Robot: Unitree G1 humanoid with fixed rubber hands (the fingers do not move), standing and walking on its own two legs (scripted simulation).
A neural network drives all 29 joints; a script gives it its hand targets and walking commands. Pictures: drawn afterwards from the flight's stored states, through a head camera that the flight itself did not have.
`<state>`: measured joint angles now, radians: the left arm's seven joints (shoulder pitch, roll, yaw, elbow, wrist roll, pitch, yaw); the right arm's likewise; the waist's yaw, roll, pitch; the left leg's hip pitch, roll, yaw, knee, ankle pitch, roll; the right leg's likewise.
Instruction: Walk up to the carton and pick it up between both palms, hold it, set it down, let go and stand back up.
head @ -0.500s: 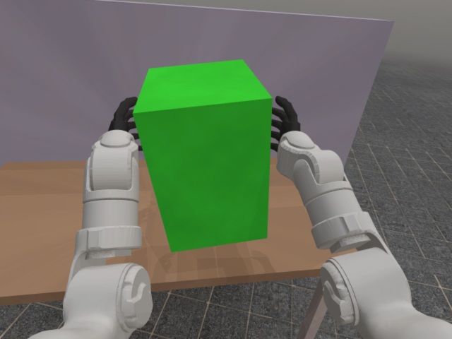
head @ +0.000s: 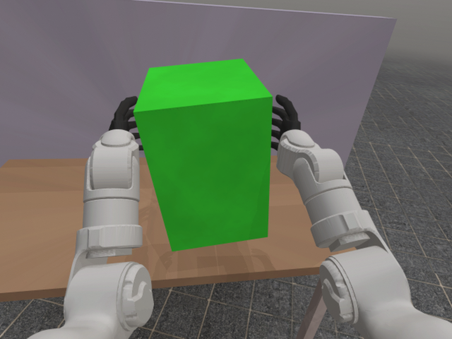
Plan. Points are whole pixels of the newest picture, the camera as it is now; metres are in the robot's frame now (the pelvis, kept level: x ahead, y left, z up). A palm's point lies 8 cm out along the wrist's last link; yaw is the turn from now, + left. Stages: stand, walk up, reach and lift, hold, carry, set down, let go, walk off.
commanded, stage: hold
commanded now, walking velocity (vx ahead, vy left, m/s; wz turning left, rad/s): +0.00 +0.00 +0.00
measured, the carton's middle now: (208, 152) +0.42 +0.01 +0.21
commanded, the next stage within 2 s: set down in 0.36 s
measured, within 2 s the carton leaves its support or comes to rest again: neither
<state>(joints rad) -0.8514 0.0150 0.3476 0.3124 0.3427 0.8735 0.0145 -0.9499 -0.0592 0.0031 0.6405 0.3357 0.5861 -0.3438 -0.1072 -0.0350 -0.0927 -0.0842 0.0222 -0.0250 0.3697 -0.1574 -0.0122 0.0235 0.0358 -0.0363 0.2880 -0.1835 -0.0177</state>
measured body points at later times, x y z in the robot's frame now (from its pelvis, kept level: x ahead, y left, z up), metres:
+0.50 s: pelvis +0.00 +0.00 +0.00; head -0.08 +0.03 +0.44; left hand +0.38 +0.15 +0.27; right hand +0.38 -0.13 +0.28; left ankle +0.04 +0.12 -0.75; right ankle -0.01 -0.10 -0.75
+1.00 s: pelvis +0.01 +0.00 +0.00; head -0.03 +0.05 +0.45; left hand +0.42 +0.16 +0.19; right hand +0.39 -0.12 +0.20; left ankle +0.04 +0.12 -0.75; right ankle -0.01 -0.10 -0.75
